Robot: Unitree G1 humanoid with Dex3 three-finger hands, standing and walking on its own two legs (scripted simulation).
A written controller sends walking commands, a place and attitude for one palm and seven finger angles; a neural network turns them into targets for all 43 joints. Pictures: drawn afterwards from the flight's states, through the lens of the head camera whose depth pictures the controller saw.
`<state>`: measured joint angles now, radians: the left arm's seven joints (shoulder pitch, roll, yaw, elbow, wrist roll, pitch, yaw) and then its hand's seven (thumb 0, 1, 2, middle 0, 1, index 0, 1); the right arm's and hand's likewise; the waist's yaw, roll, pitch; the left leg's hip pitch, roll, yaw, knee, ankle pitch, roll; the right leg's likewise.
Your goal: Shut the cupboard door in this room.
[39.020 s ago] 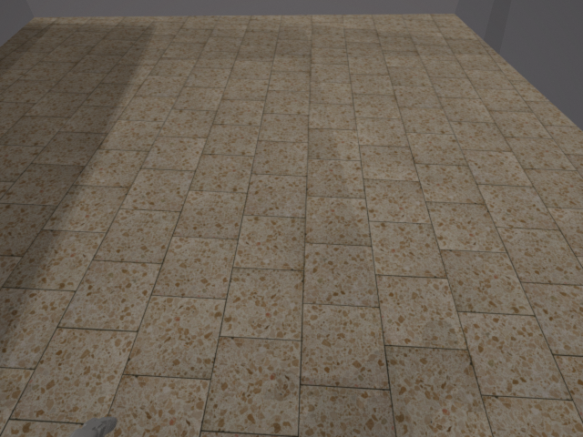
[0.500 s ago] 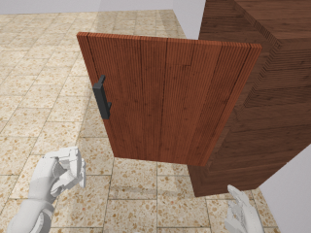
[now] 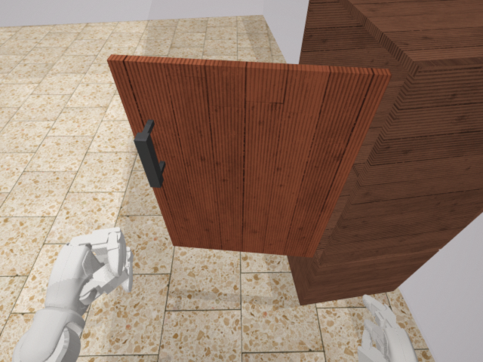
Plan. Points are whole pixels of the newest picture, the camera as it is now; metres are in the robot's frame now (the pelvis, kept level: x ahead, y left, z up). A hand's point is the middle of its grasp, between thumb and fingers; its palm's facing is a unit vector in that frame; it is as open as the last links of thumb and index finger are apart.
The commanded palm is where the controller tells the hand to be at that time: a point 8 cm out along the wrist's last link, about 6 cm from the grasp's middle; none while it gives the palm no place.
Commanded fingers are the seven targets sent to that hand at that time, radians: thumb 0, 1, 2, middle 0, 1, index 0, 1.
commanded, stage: bring the fist close to the handle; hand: left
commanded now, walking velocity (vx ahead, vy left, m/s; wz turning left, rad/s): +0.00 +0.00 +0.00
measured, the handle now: (153, 154) +0.45 +0.20 +0.09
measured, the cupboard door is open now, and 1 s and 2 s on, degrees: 77 77 75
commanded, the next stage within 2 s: push the door shut along its arc in 1.44 s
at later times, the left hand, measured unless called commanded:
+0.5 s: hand (134, 235) +0.28 +0.19 +0.09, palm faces -0.01 -1.00 -0.04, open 3.1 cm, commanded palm +0.26 +0.24 +0.09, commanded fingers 0.00 0.90 0.90 -1.30 -1.50 -1.30 -1.50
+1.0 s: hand (145, 195) +0.36 +0.19 +0.09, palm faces +0.00 -1.00 -0.02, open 3.1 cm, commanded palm +0.33 +0.24 +0.09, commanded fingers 0.00 0.90 0.90 -1.30 -1.50 -1.30 -1.50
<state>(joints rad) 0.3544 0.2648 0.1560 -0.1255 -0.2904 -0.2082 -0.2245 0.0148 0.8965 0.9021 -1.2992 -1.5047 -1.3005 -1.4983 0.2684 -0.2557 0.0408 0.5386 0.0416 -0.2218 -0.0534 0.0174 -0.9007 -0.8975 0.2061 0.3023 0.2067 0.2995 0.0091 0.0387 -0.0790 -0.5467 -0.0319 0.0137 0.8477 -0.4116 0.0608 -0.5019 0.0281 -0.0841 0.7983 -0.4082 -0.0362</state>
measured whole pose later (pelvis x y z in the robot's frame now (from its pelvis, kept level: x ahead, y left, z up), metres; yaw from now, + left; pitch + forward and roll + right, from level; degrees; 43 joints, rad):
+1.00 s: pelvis +0.01 -0.01 +0.01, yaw -1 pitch +9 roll -1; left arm -0.21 0.32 0.25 0.44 -0.27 -0.22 -0.27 0.01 0.90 0.90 -1.30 -1.50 -1.30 -1.50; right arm 0.27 -0.26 0.03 0.61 0.05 -0.13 -0.06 0.02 -0.90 -0.90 0.21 0.30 0.21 0.30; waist -0.02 0.02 -0.07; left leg -0.55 -0.02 0.03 0.79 -0.39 0.05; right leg -0.53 0.04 -0.06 0.77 -0.39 -0.05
